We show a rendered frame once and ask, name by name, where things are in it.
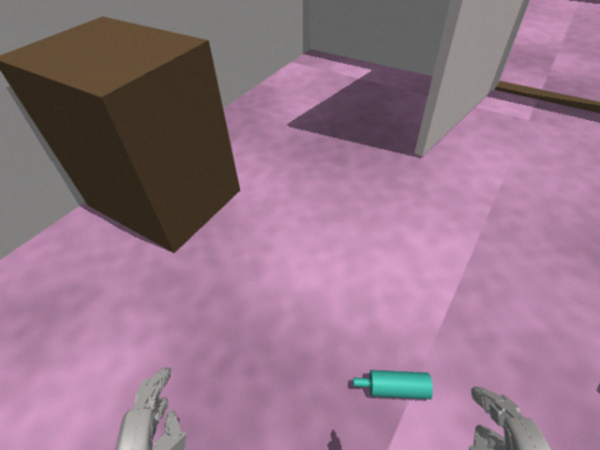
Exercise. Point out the left robot hand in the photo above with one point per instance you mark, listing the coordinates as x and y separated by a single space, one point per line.
139 425

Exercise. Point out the right robot hand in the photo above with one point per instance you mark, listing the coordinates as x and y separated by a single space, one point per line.
520 433

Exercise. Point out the bottle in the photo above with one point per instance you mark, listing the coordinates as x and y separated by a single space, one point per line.
397 384

